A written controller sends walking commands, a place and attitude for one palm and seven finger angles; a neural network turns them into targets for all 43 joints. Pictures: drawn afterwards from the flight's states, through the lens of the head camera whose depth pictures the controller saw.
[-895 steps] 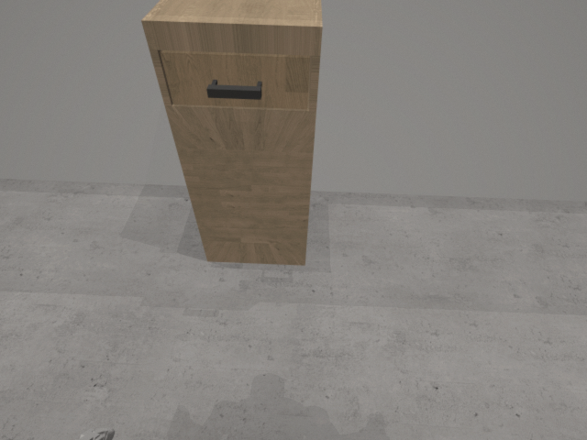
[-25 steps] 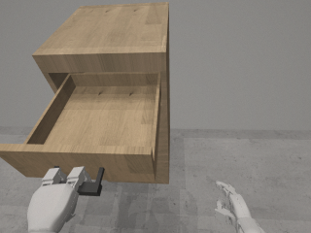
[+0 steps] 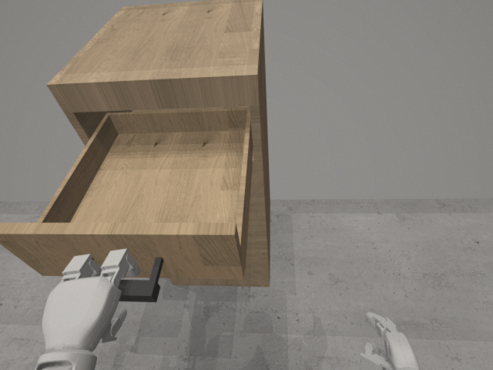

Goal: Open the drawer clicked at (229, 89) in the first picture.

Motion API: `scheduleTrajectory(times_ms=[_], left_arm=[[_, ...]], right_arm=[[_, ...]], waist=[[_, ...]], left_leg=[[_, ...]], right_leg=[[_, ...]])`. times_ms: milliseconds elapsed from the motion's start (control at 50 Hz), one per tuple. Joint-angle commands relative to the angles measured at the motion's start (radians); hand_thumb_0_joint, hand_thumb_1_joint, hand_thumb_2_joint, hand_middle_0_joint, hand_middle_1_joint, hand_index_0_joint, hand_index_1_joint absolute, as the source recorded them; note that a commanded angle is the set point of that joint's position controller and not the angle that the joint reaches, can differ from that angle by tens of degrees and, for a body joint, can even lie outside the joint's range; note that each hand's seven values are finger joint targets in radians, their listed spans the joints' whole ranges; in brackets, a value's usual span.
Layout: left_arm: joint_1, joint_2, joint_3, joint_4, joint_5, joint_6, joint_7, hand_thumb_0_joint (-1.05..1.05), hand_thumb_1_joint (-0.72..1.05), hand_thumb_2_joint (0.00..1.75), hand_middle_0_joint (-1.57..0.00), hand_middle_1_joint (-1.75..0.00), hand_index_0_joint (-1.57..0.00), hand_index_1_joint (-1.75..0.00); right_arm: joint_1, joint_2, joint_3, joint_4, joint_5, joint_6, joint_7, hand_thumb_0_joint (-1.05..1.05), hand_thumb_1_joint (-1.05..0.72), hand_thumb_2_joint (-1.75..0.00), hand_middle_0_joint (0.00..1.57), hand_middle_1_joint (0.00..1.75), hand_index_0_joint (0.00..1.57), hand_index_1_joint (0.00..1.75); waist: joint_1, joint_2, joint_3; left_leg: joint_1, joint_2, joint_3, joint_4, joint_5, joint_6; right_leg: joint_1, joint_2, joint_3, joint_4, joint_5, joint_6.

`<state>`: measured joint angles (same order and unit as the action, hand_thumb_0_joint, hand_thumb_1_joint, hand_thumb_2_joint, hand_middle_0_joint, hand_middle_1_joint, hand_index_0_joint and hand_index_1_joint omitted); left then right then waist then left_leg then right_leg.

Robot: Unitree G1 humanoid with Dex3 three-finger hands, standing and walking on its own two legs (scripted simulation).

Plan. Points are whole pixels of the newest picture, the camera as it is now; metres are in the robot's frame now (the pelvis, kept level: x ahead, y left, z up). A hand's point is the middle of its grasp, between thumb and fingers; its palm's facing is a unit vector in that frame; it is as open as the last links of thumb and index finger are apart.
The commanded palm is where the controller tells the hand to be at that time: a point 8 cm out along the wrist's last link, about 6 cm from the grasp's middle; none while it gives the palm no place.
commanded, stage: open the thumb to release the handle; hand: left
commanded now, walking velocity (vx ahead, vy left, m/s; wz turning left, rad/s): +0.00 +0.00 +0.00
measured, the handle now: (117, 276) +0.23 +0.23 +0.06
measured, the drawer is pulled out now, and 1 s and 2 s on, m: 0.30 0.30 0.30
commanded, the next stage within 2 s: lift the hand off the handle in 0.18 s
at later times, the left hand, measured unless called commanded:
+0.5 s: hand (106, 318) +0.18 +0.23 +0.05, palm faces +0.04 -0.10 -0.99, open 13.8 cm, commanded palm +0.16 +0.23 +0.09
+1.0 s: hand (84, 297) +0.19 +0.24 +0.10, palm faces +0.09 -0.09 -0.99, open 13.6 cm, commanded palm +0.16 +0.24 +0.16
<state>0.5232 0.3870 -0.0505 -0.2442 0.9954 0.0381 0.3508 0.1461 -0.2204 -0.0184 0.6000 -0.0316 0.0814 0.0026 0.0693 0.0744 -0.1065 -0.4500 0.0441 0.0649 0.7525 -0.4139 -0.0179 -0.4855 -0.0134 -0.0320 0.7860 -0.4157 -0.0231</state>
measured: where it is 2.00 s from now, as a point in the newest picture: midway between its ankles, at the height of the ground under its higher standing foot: outside the picture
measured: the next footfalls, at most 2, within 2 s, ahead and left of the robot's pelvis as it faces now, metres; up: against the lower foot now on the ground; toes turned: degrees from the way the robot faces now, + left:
none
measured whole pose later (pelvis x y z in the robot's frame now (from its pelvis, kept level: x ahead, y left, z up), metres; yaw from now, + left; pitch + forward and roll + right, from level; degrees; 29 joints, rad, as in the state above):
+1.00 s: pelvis -0.01 +0.01 +0.02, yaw +2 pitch +1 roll +0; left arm 0.39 0.43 -0.05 -0.28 0.95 0.07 0.19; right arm 0.11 -0.23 0.00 0.62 -0.02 0.07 -0.02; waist 0.11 0.10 -0.05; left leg -0.29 0.03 0.04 0.59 -0.33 -0.01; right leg -0.30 -0.02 -0.06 0.61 -0.33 -0.01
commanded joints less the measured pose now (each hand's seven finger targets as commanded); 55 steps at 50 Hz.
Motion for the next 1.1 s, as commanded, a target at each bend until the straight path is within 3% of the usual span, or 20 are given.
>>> scheduleTrajectory(times_ms=[0,40,60,120,200,240,260,360,460,520,560,580,620,660,740,780,880,940,1000,1080], left_arm=[[-0.04,0.158,0.141,-0.169,0.002,0.017,0.012,0.0,-0.29,0.39,-0.32,-1.22,-0.32,-1.22],[-0.089,0.15,0.125,-0.152,0.005,0.008,-0.002,0.0,-0.43,0.33,-0.3,-1.21,-0.3,-1.21],[-0.097,0.144,0.118,-0.154,0.006,0.002,-0.008,0.0,-0.5,0.3,-0.3,-1.2,-0.3,-1.2],[-0.135,0.154,0.122,-0.128,0.012,-0.014,-0.02,0.0,-0.5,0.3,-0.3,-1.2,-0.3,-1.2],[-0.131,0.136,0.101,-0.147,0.019,-0.033,-0.026,0.0,-0.5,0.3,-0.3,-1.2,-0.3,-1.2],[-0.117,0.154,0.123,-0.138,0.015,-0.04,-0.027,0.0,-0.5,0.3,-0.3,-1.2,-0.3,-1.2],[-0.068,0.105,0.087,-0.094,0.016,-0.041,-0.029,0.0,-0.5,0.3,-0.3,-1.2,-0.3,-1.2],[-0.183,0.159,0.128,-0.098,0.035,-0.047,-0.016,0.0,-0.5,0.3,-0.3,-1.2,-0.3,-1.2],[-0.213,0.146,0.118,-0.106,0.029,-0.05,0.002,0.0,-0.5,0.3,-0.3,-1.2,-0.3,-1.2],[-0.221,0.146,0.12,-0.083,0.026,-0.041,0.012,0.0,-0.5,0.3,-0.3,-1.2,-0.3,-1.2],[-0.22,0.129,0.1,-0.086,0.029,-0.035,0.015,0.0,-0.5,0.3,-0.3,-1.2,-0.3,-1.2],[-0.245,0.165,0.128,-0.112,0.029,-0.033,0.017,0.0,-0.5,0.3,-0.3,-1.2,-0.3,-1.2],[-0.257,0.15,0.104,-0.167,0.026,-0.026,0.017,0.0,-0.5,0.3,-0.3,-1.2,-0.3,-1.2],[-0.248,0.173,0.128,-0.179,0.021,-0.017,0.011,0.0,-0.5,0.3,-0.3,-1.2,-0.3,-1.2],[-0.25,0.157,0.107,-0.209,-0.005,-0.007,-0.016,0.0,-0.5,0.3,-0.3,-1.2,-0.3,-1.2],[-0.25,0.204,0.151,-0.214,-0.01,0.001,-0.031,0.0,-0.5,0.3,-0.3,-1.2,-0.3,-1.2],[-0.227,0.201,0.147,-0.234,-0.04,0.022,-0.092,0.0,-0.5,0.3,-0.3,-1.2,-0.3,-1.2],[-0.285,0.186,0.11,-0.26,-0.046,0.025,-0.129,0.0,-0.5,0.3,-0.3,-1.2,-0.3,-1.2],[-0.287,0.21,0.127,-0.287,-0.048,0.023,-0.162,0.0,-0.5,0.3,-0.3,-1.2,-0.3,-1.2],[-0.341,0.244,0.156,-0.302,-0.059,0.019,-0.19,0.0,-0.5,0.3,-0.3,-1.2,-0.3,-1.2]], right_arm=[[-0.161,-0.093,-0.013,-0.18,0.004,-0.06,-0.015,0.0,-0.9,-0.9,0.2,0.3,0.2,0.3],[-0.165,-0.091,-0.01,-0.174,0.002,-0.064,-0.017,0.0,-0.9,-0.9,0.2,0.3,0.2,0.3],[-0.162,-0.09,-0.009,-0.174,0.0,-0.066,-0.017,0.0,-0.9,-0.9,0.2,0.3,0.2,0.3],[-0.163,-0.087,-0.009,-0.164,-0.003,-0.071,-0.021,0.0,-0.9,-0.9,0.2,0.3,0.2,0.3],[-0.161,-0.083,-0.008,-0.164,-0.007,-0.078,-0.014,0.0,-0.9,-0.9,0.2,0.3,0.2,0.3],[-0.164,-0.086,-0.009,-0.162,-0.008,-0.077,-0.014,0.0,-0.9,-0.9,0.2,0.3,0.2,0.3],[-0.162,-0.081,-0.01,-0.161,-0.009,-0.079,-0.01,0.0,-0.9,-0.9,0.2,0.3,0.2,0.3],[-0.165,-0.088,-0.017,-0.147,-0.01,-0.072,-0.015,0.0,-0.9,-0.9,0.2,0.3,0.2,0.3],[-0.16,-0.088,-0.025,-0.143,-0.008,-0.072,-0.018,0.0,-0.9,-0.9,0.2,0.3,0.2,0.3],[-0.157,-0.089,-0.028,-0.138,-0.006,-0.072,-0.021,0.0,-0.9,-0.9,0.2,0.3,0.2,0.3],[-0.159,-0.088,-0.027,-0.142,-0.006,-0.072,-0.022,0.0,-0.9,-0.9,0.2,0.3,0.2,0.3],[-0.162,-0.092,-0.027,-0.142,-0.006,-0.072,-0.023,0.0,-0.9,-0.9,0.2,0.3,0.2,0.3],[-0.167,-0.086,-0.025,-0.147,-0.005,-0.072,-0.022,0.0,-0.9,-0.9,0.2,0.3,0.2,0.3],[-0.169,-0.085,-0.024,-0.146,-0.005,-0.071,-0.025,0.0,-0.9,-0.9,0.2,0.3,0.2,0.3],[-0.181,-0.084,-0.014,-0.151,0.002,-0.075,-0.028,0.0,-0.9,-0.9,0.2,0.3,0.2,0.3],[-0.184,-0.089,-0.013,-0.15,0.004,-0.073,-0.031,0.0,-0.9,-0.9,0.2,0.3,0.2,0.3],[-0.204,-0.095,-0.003,-0.153,0.015,-0.068,-0.032,0.0,-0.9,-0.9,0.2,0.3,0.2,0.3],[-0.198,-0.095,0.001,-0.149,0.014,-0.066,-0.032,0.0,-0.9,-0.9,0.2,0.3,0.2,0.3],[-0.196,-0.097,0.007,-0.15,0.015,-0.066,-0.031,0.0,-0.9,-0.9,0.2,0.3,0.2,0.3],[-0.221,-0.099,0.013,-0.148,0.019,-0.062,-0.034,0.0,-0.9,-0.9,0.2,0.3,0.2,0.3]], waist=[[0.022,-0.091,-0.089],[0.016,-0.085,-0.052],[0.02,-0.081,-0.071],[0.018,-0.105,-0.05],[0.027,-0.053,-0.075],[0.033,-0.079,-0.067],[0.033,-0.101,-0.048],[0.025,-0.075,-0.068],[0.022,-0.038,-0.099],[0.018,-0.076,-0.098],[0.022,-0.07,-0.116],[0.022,-0.059,-0.127],[0.023,-0.032,-0.14],[0.03,-0.039,-0.142],[0.026,-0.041,-0.095],[0.033,-0.063,-0.094],[0.039,-0.059,-0.064],[0.029,-0.056,-0.043],[0.039,-0.056,-0.065],[0.04,-0.04,-0.042]], left_leg=[[0.096,-0.061,-0.025,-0.105,0.255,0.037],[0.099,-0.062,-0.026,-0.117,0.227,0.038],[0.11,-0.063,-0.027,-0.119,0.232,0.039],[0.117,-0.066,-0.024,-0.123,0.219,0.04],[0.14,-0.069,-0.023,-0.129,0.251,0.036],[0.128,-0.071,-0.023,-0.131,0.257,0.037],[0.113,-0.071,-0.023,-0.13,0.26,0.035],[0.115,-0.071,-0.022,-0.129,0.245,0.033],[0.127,-0.068,-0.026,-0.127,0.275,0.03],[0.121,-0.065,-0.028,-0.128,0.262,0.031],[0.123,-0.066,-0.029,-0.13,0.265,0.033],[0.137,-0.064,-0.029,-0.133,0.277,0.028],[0.157,-0.063,-0.03,-0.138,0.287,0.032],[0.164,-0.063,-0.03,-0.147,0.3,0.033],[0.177,-0.062,-0.033,-0.171,0.28,0.037],[0.19,-0.061,-0.033,-0.181,0.292,0.034],[0.211,-0.06,-0.029,-0.22,0.314,0.036],[0.232,-0.061,-0.028,-0.239,0.316,0.041],[0.261,-0.059,-0.027,-0.254,0.34,0.042],[0.285,-0.055,-0.034,-0.279,0.348,0.037]], right_leg=[[0.089,0.02,0.028,-0.172,0.286,0.001],[0.074,0.02,0.027,-0.194,0.243,0.003],[0.083,0.021,0.024,-0.194,0.243,0.002],[0.08,0.019,0.031,-0.217,0.223,0.004],[0.096,0.017,0.03,-0.216,0.25,-0.002],[0.113,0.017,0.028,-0.217,0.28,0.001],[0.107,0.02,0.022,-0.211,0.292,0.002],[0.096,0.018,0.033,-0.215,0.271,0.0],[0.1,0.022,0.017,-0.195,0.299,-0.005],[0.093,0.023,0.014,-0.198,0.28,-0.003],[0.1,0.022,0.01,-0.192,0.283,-0.003],[0.105,0.024,0.019,-0.197,0.282,-0.006],[0.113,0.021,0.011,-0.196,0.278,-0.008],[0.134,0.022,0.01,-0.202,0.294,-0.008],[0.135,0.018,0.004,-0.231,0.259,-0.002],[0.159,0.019,0.013,-0.252,0.267,-0.001],[0.21,0.015,0.006,-0.284,0.301,0.005],[0.208,0.013,-0.005,-0.301,0.29,0.01],[0.243,0.011,-0.005,-0.318,0.303,0.009],[0.27,0.013,-0.002,-0.352,0.305,0.006]])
